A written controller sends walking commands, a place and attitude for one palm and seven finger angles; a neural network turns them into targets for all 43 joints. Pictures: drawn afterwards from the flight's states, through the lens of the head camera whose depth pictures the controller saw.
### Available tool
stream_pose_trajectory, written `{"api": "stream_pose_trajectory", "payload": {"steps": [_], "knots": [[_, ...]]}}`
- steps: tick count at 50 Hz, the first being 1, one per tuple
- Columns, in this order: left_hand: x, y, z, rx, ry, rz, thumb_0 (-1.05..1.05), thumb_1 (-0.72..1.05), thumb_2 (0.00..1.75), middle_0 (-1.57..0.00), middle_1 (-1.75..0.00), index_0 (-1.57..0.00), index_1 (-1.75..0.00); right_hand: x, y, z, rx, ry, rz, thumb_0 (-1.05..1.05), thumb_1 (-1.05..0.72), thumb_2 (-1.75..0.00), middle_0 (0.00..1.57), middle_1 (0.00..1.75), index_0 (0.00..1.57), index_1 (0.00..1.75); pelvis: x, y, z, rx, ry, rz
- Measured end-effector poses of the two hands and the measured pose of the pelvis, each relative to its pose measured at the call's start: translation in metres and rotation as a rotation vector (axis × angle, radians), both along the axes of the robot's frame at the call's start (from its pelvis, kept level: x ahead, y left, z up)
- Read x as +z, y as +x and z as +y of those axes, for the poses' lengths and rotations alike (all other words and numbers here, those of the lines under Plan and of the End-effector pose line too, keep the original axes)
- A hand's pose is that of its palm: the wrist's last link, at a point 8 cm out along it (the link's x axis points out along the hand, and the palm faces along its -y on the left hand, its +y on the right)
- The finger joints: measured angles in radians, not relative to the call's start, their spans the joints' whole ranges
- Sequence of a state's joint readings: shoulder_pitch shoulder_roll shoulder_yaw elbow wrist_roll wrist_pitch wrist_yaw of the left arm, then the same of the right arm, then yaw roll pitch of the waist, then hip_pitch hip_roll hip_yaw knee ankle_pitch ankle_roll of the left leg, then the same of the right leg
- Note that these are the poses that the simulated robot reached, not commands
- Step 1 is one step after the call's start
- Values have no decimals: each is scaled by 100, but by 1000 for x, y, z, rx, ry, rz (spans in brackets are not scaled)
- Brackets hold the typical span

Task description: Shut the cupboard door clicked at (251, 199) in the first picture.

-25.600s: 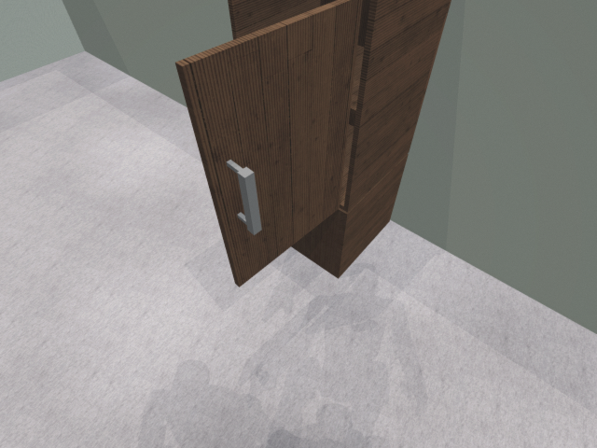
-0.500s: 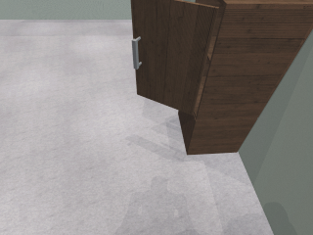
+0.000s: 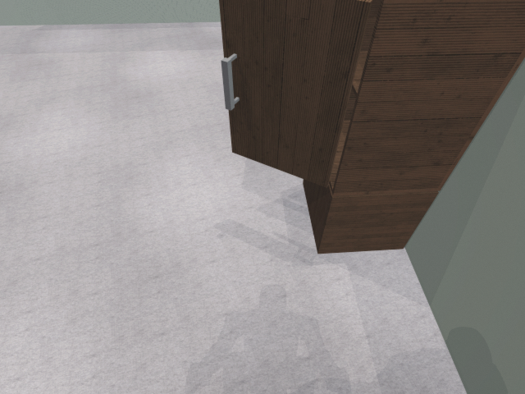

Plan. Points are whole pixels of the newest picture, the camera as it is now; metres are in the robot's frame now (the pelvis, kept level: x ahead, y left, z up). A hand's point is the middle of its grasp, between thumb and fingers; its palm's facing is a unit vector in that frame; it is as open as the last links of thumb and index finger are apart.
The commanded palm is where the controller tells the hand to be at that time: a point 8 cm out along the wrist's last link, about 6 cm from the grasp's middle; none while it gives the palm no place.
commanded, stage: look to check the result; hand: left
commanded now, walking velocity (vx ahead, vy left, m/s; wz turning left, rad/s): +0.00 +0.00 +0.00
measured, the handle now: (231, 82) +0.97 +0.15 -0.03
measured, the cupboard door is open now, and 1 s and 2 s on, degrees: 58 58 58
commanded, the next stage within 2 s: walk to a spot facing it in 0.12 s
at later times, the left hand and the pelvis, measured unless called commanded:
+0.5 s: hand out of the picture +0.07 +0.21 -0.17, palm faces +0.09 -0.96 -0.27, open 7.4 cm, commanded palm none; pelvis +0.01 -0.01 -0.01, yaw +6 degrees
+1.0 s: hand out of the picture +0.02 +0.20 -0.16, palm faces +0.40 -0.87 -0.30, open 7.4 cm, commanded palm none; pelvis +0.01 -0.03 -0.02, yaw +25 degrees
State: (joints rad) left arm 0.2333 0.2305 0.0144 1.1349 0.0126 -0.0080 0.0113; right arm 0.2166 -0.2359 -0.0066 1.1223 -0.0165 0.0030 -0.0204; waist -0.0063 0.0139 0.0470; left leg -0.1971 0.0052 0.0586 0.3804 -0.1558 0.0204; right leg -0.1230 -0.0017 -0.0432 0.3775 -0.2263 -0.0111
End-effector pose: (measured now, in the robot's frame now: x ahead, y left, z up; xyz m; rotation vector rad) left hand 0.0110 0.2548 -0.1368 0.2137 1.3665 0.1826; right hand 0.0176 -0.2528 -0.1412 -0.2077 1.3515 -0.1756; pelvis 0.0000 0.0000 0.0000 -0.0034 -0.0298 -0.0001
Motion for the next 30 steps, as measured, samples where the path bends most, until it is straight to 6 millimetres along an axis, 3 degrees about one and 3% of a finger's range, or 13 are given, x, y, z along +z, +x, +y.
{"api": "stream_pose_trajectory", "payload": {"steps": [12,18,23,30], "knots": [[9,43,11,-33,34,-80,1,90,90,-20,-30,-20,-30,11,42,-27,32,-50,-74,1,-90,-90,21,30,20,30,2,9,-6,1,1,0],[11,59,12,-25,53,-113,1,90,90,-20,-30,-20,-30,12,59,-31,52,-55,-92,1,-90,-90,20,30,20,30,0,13,-9,23,3,8],[3,55,5,26,37,-134,0,90,90,-20,-30,-20,-30,1,62,-18,87,-24,-56,0,-90,-90,20,30,19,30,-6,13,-9,74,-7,12],[-26,26,7,139,-16,-118,0,90,90,-21,-30,-21,-30,-13,69,17,159,4,-8,1,-90,-90,20,30,19,30,-23,15,6,183,-12,-1]]}}
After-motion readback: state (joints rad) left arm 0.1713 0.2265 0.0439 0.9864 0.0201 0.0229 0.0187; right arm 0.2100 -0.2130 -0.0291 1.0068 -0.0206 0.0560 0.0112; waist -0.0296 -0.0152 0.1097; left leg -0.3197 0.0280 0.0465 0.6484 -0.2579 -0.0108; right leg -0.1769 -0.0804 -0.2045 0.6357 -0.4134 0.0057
